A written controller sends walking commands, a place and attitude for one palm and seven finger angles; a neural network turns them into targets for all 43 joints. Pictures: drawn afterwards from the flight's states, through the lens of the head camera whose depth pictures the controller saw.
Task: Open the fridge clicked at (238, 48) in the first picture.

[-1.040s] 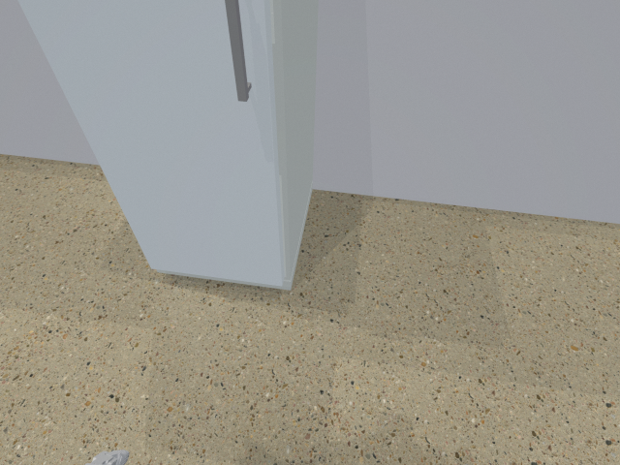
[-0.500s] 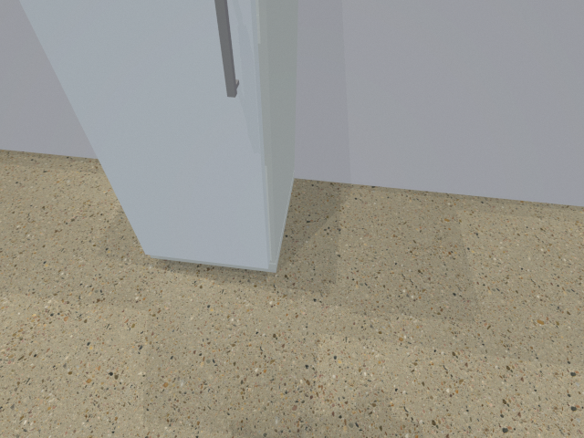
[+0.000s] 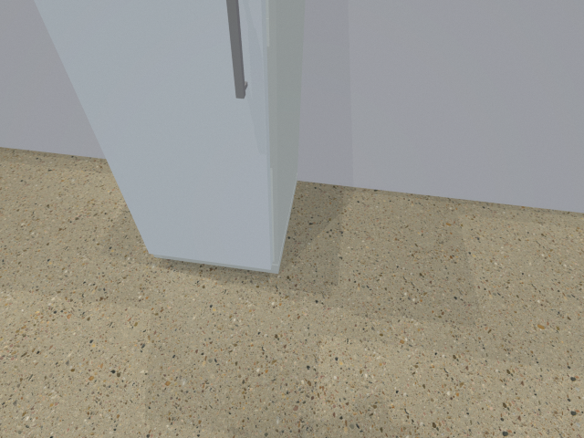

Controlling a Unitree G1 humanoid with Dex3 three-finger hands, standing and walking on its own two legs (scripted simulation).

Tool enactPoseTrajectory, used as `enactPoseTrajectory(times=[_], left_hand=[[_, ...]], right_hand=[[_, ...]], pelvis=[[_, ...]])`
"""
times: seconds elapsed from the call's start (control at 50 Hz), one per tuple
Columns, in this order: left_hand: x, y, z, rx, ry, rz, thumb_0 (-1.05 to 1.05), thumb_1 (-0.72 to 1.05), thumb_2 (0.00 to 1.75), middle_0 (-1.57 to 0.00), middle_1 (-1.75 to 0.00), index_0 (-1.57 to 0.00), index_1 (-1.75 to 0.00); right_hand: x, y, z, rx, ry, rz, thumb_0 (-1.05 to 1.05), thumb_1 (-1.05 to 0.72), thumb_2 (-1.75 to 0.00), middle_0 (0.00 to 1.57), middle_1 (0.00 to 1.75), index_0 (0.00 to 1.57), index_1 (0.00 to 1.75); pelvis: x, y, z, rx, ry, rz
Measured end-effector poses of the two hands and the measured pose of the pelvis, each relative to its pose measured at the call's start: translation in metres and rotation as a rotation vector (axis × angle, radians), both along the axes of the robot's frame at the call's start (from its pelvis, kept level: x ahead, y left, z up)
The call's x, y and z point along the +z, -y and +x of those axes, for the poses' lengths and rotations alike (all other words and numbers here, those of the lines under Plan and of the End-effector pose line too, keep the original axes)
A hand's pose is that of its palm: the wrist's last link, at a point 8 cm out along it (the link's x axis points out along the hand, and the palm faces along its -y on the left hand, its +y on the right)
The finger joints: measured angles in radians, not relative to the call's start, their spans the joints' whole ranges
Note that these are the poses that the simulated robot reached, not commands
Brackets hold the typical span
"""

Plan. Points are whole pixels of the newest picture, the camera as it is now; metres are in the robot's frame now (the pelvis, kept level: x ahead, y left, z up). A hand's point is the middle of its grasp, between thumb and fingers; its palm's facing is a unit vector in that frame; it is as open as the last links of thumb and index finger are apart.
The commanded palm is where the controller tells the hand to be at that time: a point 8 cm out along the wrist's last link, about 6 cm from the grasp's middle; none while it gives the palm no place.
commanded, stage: look at it before walking up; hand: right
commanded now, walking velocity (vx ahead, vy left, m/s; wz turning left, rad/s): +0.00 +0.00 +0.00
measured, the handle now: (237, 32) +0.81 +0.16 +0.20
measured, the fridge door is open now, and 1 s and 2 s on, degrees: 0 0 0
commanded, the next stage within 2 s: walk to a spot facing it in 0.40 s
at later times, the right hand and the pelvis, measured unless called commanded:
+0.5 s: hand out of the picture +0.08 -0.25 -0.16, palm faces -0.03 +0.94 -0.33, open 7.4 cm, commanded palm none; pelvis +0.01 +0.00 +0.00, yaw +0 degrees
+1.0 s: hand out of the picture +0.05 -0.18 -0.18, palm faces -0.15 +0.96 -0.24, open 7.4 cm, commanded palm none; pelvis -0.01 +0.01 -0.02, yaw +12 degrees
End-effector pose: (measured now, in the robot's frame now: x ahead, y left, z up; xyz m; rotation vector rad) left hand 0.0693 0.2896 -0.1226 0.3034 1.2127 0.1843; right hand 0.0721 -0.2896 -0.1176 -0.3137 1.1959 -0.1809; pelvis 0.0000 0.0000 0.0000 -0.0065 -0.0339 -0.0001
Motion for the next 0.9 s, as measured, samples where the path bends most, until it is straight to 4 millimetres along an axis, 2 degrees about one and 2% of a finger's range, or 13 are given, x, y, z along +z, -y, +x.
enactPoseTrajectory(times=[0.34,0.64,0.78,0.9], left_hand=[[0.002,-0.003,0.0,0.003,-0.022,0.01,0.0,0.9,0.9,-0.2,-0.3,-0.2,-0.3],[0.0,0.005,0.012,0.02,0.016,0.008,0.0,0.9,0.9,-0.2,-0.3,-0.2,-0.3],[-0.016,0.021,-0.008,0.105,0.041,-0.047,0.0,0.9,0.9,-0.2,-0.3,-0.2,-0.3],[-0.044,0.018,-0.035,0.182,0.019,-0.098,0.0,0.9,0.9,-0.2,-0.3,-0.2,-0.3]], right_hand=[[-0.003,0.0,-0.004,-0.004,-0.028,0.005,0.01,-0.91,-0.9,0.2,0.3,0.2,0.3],[-0.006,0.001,0.001,-0.004,-0.04,0.0,0.01,-0.91,-0.9,0.2,0.3,0.2,0.3],[-0.023,-0.021,-0.002,0.049,-0.09,0.04,0.01,-0.91,-0.9,0.2,0.3,0.2,0.3],[-0.034,-0.05,-0.005,0.09,-0.089,0.06,0.01,-0.91,-0.9,0.2,0.3,0.2,0.3]], pelvis=[[0.001,-0.001,0.004,0.0,-0.008,0.003],[-0.002,0.002,0.006,0.035,-0.012,0.001],[-0.013,0.0,-0.002,0.113,-0.021,-0.017],[-0.029,-0.012,-0.009,0.176,-0.011,-0.011]])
